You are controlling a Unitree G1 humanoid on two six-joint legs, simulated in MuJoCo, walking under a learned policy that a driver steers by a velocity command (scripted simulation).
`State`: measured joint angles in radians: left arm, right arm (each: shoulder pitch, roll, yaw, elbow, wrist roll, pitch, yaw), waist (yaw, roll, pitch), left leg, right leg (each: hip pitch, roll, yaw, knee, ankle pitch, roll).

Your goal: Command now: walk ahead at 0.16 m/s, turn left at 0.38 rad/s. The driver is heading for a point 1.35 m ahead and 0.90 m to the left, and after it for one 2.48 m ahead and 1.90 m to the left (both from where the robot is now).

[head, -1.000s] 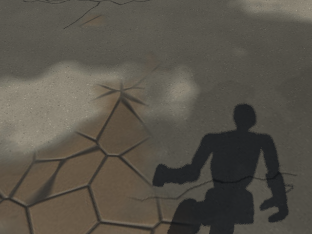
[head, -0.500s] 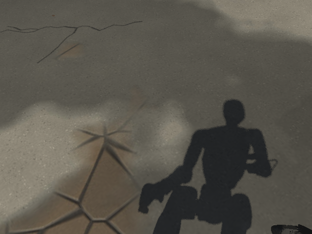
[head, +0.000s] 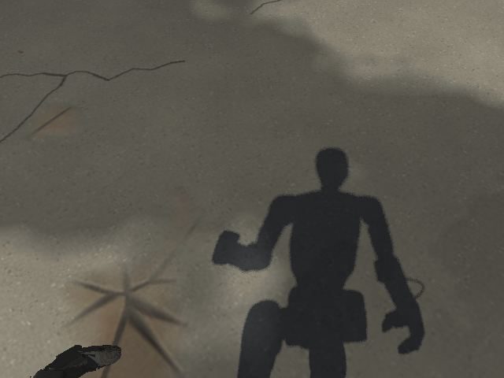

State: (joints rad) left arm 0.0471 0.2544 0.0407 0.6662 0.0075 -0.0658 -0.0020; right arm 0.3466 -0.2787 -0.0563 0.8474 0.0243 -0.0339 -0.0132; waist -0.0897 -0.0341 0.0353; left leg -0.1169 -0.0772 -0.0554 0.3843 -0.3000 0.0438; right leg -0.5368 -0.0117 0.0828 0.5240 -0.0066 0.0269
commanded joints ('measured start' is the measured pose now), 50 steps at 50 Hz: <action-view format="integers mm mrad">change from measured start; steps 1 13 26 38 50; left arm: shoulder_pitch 106 12 -25 -11 7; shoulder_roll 139 142 151 117 159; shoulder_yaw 52 52 76 64 70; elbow -32 -25 -4 16 -5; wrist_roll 9 17 -5 -14 16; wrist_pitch -24 42 79 57 41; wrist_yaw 3 38 46 30 19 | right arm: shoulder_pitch -73 -47 -115 -138 -110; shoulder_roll -157 -89 -251 -208 -247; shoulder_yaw -42 -33 -74 -65 -99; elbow -81 -158 -233 -268 -270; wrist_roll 5 -14 -57 -20 -10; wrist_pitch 6 96 40 61 72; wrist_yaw -16 -23 2 -29 -17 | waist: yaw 115 63 67 60 43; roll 127 -110 211 197 -100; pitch -114 -138 -55 -115 -82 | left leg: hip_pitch -28 -351 -80 -23 -471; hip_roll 191 138 368 261 16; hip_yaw -187 36 -353 -362 -120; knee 131 635 -100 -18 776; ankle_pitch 515 -101 259 300 -241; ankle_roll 73 -127 219 182 -93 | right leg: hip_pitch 241 270 -167 17 402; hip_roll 12 -265 -9 40 -315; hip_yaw -22 5 -27 5 255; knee -131 -265 589 257 -205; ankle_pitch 111 29 -498 -345 140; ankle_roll -44 -271 9 57 -261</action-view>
